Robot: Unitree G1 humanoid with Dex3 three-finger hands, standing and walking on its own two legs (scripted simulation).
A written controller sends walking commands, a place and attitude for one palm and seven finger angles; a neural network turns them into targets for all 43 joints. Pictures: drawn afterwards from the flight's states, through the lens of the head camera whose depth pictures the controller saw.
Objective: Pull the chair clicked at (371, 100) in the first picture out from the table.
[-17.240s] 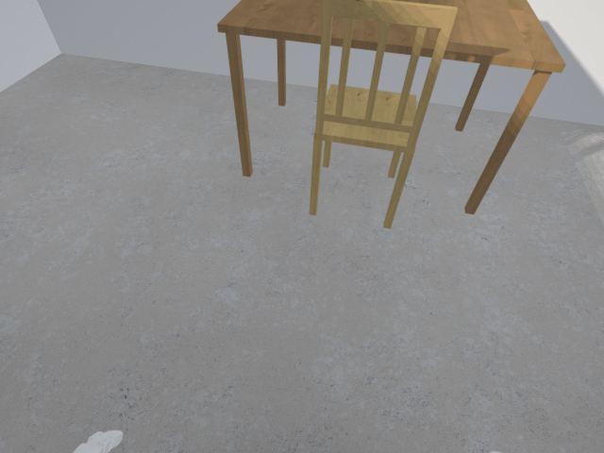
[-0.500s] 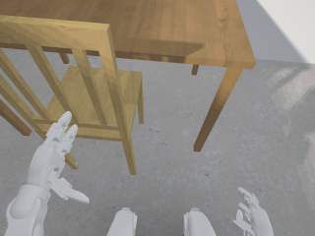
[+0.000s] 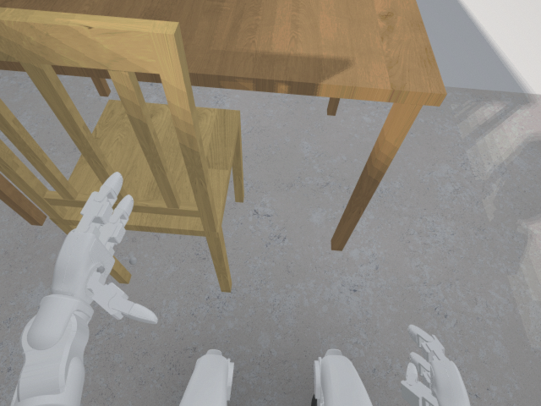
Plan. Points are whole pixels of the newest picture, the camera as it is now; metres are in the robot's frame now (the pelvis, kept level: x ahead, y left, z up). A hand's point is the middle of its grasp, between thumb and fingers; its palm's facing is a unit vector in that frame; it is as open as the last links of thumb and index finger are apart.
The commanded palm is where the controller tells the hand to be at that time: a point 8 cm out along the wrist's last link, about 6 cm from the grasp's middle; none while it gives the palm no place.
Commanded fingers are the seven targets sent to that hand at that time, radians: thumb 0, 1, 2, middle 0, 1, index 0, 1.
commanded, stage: aim the fingers beside a spindle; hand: left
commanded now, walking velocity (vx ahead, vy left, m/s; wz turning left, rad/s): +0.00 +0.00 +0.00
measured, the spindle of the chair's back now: (88, 147) +0.49 +0.32 +0.05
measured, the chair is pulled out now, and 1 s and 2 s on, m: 0.00 0.00 0.00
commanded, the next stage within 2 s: none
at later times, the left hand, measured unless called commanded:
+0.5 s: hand (143, 242) +0.34 +0.20 +0.03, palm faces -0.08 -1.00 -0.02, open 16.9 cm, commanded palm +0.32 +0.26 +0.03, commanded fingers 0.00 -0.50 0.30 -0.06 -0.08 -0.06 -0.08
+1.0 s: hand (143, 238) +0.34 +0.20 +0.03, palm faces -0.06 -1.00 -0.03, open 16.9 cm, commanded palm +0.32 +0.25 +0.04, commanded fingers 0.00 -0.50 0.30 -0.06 -0.08 -0.06 -0.08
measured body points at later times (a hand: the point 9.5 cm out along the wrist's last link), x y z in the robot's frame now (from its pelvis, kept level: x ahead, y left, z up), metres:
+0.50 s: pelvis -0.01 +0.00 -0.01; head +0.10 +0.01 +0.42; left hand +0.33 +0.25 +0.03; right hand +0.15 -0.26 -0.10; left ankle +0.03 +0.16 -0.62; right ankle +0.05 -0.17 -0.62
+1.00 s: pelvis -0.01 +0.00 -0.01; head +0.10 +0.01 +0.43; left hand +0.34 +0.26 +0.03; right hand +0.14 -0.26 -0.10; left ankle +0.03 +0.16 -0.62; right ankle +0.05 -0.17 -0.62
